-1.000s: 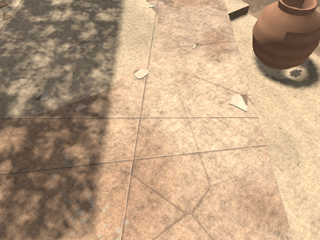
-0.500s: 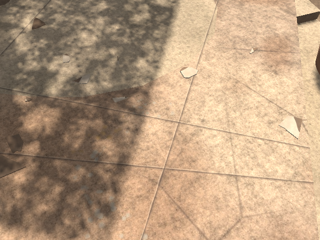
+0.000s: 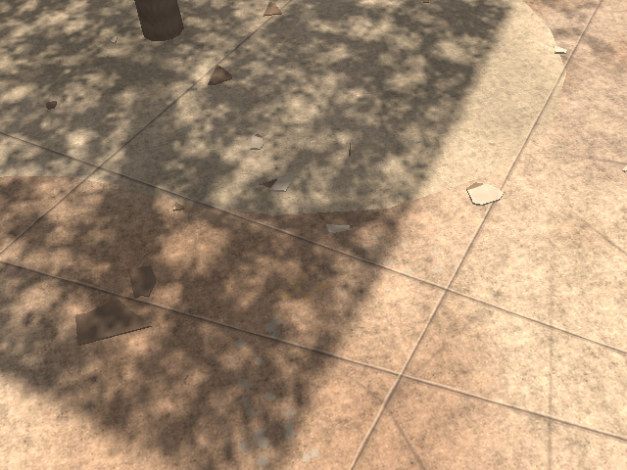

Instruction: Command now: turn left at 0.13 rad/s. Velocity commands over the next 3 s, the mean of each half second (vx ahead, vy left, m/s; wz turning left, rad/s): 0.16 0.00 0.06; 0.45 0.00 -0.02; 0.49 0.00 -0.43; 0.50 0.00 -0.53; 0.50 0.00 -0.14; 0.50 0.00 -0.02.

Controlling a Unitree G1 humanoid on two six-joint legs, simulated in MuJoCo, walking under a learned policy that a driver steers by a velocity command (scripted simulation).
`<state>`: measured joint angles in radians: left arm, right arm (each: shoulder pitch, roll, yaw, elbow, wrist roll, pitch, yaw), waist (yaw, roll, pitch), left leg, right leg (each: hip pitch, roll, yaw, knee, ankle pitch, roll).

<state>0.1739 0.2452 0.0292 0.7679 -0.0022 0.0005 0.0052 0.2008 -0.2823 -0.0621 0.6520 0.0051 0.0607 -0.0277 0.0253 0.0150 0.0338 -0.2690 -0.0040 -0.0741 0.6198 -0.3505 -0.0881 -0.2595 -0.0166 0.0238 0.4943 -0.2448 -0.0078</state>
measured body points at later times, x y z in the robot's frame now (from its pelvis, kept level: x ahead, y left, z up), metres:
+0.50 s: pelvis +0.05 -0.01 +0.00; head +0.06 -0.03 +0.45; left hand +0.10 +0.27 -0.12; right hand +0.14 -0.28 -0.13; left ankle -0.01 +0.14 -0.68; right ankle +0.02 -0.09 -0.74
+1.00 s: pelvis +0.30 +0.04 -0.01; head +0.34 +0.05 +0.44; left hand +0.32 +0.32 -0.14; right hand +0.48 -0.21 -0.10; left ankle +0.38 +0.13 -0.74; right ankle +0.16 -0.09 -0.64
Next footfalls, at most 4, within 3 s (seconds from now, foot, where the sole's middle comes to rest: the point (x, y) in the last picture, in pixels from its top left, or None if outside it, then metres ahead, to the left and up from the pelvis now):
0.04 left None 0.02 0.15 -0.78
0.88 left None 0.42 0.14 -0.78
1.42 right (406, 377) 0.69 -0.13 -0.78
1.90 left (363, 260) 1.03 -0.05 -0.78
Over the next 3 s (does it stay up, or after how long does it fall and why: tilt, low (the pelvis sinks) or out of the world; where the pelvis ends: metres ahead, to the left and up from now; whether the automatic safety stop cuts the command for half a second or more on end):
stays up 1.32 -0.38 -0.02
